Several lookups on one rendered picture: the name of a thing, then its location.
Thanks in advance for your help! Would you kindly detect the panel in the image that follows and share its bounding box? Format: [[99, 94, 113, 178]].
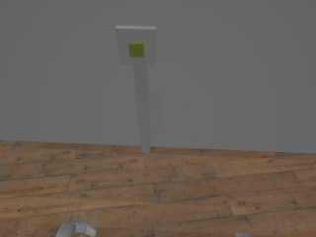
[[115, 26, 157, 154]]

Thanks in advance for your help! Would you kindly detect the button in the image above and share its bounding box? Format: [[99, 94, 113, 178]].
[[128, 41, 144, 58]]

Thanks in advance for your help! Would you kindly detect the robot left hand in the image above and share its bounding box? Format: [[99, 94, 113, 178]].
[[55, 219, 97, 237]]

